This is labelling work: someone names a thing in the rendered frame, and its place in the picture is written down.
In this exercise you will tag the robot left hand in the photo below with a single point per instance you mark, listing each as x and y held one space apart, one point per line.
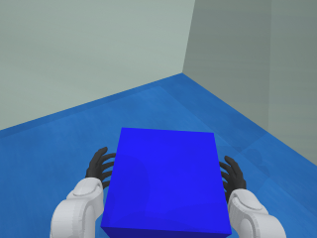
96 166

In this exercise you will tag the robot right hand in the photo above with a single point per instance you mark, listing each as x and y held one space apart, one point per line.
234 177

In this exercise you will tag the right robot forearm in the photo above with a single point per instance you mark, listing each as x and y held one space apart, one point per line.
249 217

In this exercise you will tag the left robot forearm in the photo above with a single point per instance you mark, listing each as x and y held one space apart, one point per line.
75 217

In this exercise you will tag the carton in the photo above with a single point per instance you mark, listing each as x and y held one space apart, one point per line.
166 184

